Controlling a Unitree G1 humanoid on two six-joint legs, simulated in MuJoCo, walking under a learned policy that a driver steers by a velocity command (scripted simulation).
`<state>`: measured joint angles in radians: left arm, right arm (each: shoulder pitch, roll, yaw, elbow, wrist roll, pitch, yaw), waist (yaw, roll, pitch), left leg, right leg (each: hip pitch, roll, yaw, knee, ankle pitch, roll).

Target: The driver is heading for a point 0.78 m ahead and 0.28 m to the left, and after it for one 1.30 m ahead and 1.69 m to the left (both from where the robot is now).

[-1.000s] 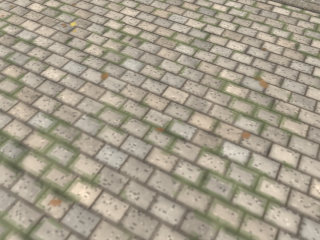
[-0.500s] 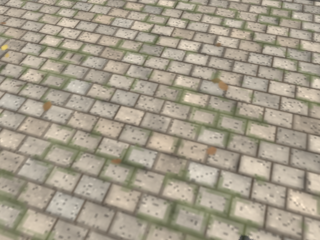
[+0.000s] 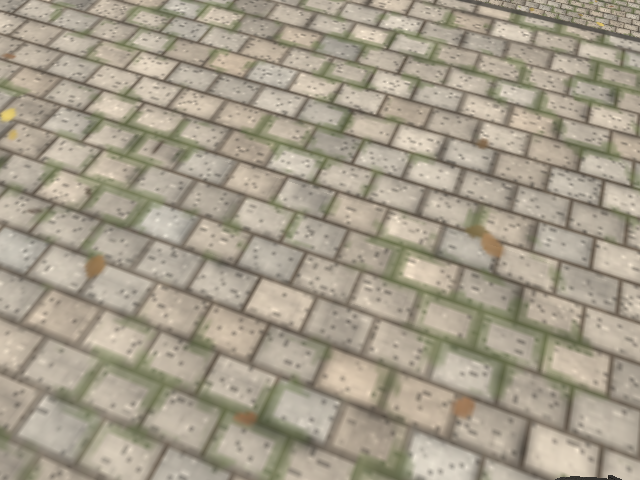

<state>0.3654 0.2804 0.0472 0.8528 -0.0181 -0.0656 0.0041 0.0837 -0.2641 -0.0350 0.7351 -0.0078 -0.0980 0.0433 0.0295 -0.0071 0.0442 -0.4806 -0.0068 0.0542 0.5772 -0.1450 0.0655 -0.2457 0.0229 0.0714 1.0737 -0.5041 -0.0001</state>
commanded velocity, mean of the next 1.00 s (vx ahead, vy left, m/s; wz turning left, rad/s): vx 0.26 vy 0.00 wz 0.24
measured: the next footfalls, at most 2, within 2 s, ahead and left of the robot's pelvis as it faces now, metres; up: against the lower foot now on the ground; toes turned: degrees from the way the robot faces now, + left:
right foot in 0.36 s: +0.21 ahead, -0.14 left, +0.00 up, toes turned +1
left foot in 0.72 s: +0.21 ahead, +0.13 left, +0.00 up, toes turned +12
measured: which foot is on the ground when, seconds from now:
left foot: down 0.00-0.50, up 0.52-0.70, down 0.72-1.00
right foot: up 0.00-0.34, down 0.36-0.72, up 0.74-1.00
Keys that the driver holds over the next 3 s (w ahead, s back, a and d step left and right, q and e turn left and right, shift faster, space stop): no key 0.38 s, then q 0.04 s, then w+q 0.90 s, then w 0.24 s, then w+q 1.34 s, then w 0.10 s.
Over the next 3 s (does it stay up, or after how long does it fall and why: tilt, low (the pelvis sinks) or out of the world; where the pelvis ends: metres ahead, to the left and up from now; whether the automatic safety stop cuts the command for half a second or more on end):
stays up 0.99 0.82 0.02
